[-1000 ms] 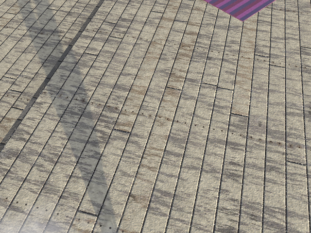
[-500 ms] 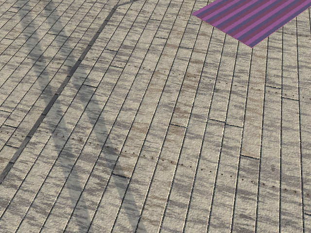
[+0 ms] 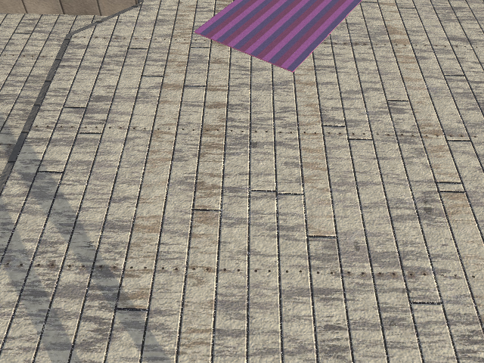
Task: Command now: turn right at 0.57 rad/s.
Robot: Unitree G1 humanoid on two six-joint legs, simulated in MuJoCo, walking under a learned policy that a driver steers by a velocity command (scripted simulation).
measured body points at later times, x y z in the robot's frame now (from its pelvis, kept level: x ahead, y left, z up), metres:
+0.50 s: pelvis -0.01 +0.00 -0.01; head +0.02 -0.02 +0.44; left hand +0.21 +0.21 -0.11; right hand -0.01 -0.30 -0.13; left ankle +0.00 +0.11 -0.74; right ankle -0.06 -0.09 -0.74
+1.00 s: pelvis +0.02 -0.01 +0.01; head +0.03 -0.01 +0.46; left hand +0.13 +0.24 -0.12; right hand +0.06 -0.31 -0.11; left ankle +0.08 +0.10 -0.70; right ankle -0.06 -0.09 -0.74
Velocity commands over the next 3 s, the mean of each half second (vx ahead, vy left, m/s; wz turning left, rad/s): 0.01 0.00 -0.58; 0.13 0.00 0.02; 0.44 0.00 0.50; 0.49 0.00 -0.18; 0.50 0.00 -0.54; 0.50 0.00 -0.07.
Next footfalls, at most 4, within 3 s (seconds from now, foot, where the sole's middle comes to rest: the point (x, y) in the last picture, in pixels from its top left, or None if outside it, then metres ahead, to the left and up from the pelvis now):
0.02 left None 0.04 0.11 -0.77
0.50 right None -0.02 -0.10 -0.77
1.16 left None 0.20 0.09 -0.77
1.68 right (268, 332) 0.56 -0.03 -0.77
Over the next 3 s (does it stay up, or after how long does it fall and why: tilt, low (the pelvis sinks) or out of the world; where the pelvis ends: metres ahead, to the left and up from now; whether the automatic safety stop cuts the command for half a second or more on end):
stays up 1.05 -0.11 0.01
